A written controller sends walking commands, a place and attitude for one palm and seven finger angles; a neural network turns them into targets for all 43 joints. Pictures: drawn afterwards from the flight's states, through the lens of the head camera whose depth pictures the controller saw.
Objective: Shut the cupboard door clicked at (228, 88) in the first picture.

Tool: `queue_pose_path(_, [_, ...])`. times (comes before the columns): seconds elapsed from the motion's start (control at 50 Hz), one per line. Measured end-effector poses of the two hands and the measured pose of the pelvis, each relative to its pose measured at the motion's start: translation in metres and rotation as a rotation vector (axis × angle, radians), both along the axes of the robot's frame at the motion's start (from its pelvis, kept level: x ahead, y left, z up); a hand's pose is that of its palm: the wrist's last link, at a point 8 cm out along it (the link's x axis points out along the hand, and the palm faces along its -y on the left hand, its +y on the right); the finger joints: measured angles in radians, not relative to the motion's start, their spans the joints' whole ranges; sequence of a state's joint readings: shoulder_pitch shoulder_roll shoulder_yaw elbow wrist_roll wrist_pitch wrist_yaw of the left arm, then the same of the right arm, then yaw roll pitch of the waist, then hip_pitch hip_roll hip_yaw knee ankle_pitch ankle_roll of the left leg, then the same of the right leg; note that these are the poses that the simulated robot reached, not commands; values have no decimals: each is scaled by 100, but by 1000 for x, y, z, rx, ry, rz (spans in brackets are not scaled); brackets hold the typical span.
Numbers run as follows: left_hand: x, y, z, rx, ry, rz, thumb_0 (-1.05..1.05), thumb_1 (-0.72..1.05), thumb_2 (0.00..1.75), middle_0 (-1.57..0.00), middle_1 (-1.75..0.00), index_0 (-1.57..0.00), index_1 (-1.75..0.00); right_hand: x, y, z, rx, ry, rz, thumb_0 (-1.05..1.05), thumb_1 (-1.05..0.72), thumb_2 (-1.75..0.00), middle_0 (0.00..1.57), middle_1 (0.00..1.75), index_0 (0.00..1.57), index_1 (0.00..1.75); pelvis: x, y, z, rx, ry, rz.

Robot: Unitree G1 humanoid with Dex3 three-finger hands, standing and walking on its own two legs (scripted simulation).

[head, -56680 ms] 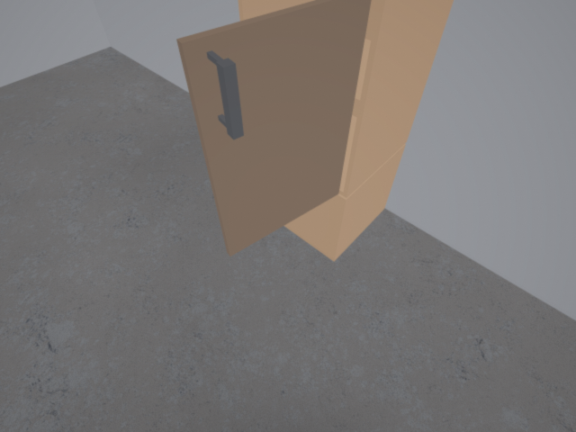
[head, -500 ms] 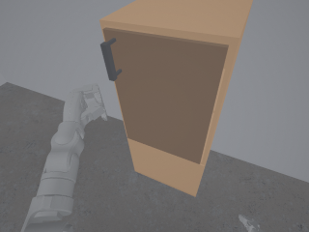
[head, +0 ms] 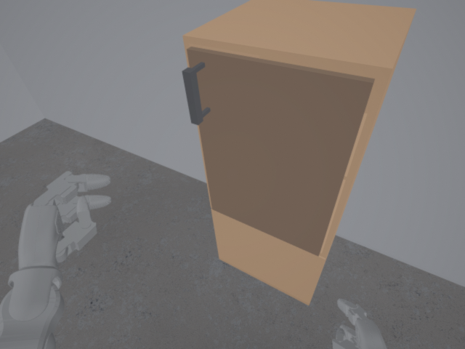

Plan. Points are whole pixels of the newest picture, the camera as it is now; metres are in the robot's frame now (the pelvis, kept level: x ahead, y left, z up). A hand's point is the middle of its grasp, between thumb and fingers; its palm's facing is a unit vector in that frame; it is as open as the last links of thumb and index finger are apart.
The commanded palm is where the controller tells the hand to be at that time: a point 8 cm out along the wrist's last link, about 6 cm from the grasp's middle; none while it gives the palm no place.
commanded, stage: draw the hand back to the body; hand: left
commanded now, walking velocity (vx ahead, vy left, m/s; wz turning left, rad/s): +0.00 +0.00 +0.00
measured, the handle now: (198, 93) +0.63 +0.16 +0.15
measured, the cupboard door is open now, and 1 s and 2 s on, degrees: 0 0 0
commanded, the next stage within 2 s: step back with the hand held close in 0.54 s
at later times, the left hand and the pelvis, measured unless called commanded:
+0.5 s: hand (54, 251) +0.19 +0.26 +0.16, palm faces +0.45 -0.81 -0.38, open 7.4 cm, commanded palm +0.14 +0.30 +0.17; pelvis +0.00 +0.00 +0.00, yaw +0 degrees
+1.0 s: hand (46, 257) +0.18 +0.27 +0.15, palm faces +0.35 -0.80 -0.49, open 7.4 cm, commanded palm +0.13 +0.31 +0.17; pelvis -0.02 +0.02 -0.01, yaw -2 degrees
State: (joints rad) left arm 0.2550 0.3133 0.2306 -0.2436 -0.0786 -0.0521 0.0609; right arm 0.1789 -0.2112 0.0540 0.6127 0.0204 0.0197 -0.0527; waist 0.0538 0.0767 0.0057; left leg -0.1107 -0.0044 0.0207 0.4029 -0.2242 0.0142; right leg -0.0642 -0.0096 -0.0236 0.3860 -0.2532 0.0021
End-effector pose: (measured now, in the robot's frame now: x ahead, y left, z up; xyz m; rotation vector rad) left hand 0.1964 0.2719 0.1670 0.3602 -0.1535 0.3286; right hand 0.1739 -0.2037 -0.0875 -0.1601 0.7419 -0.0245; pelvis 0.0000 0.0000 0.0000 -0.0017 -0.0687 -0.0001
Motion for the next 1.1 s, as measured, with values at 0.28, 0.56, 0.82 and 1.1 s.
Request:
queue_pose_path(0.28, [-58, 36, 5, 106, 47, 172, 2, 89, 90, -31, -41, -30, -40, -6, -21, -3, -53, -14, -43, 2, -90, -90, 20, 30, 20, 30, 2, 2, -1, -4, 0, 3])
queue_pose_path(0.56, [-48, 24, 8, 84, -2, 119, 1, 89, 90, -22, -31, -21, -31, 10, -10, 13, -30, -104, -24, 1, -90, -90, 20, 30, 20, 30, 1, 0, -1, -2, -8, -4])
queue_pose_path(0.82, [-47, 33, 9, 145, 19, 109, 1, 89, 90, -21, -31, -21, -30, -8, -20, 1, -50, -10, -70, 1, -90, -90, 20, 30, 20, 30, -4, 5, -2, -16, 49, -9])
queue_pose_path(1.1, [-65, 47, 8, 196, 9, 24, 1, 89, 90, -22, -31, -21, -30, -56, -23, 10, -105, 15, -181, 1, -90, -90, 20, 30, 20, 30, -38, 24, -7, -10, 65, -33])
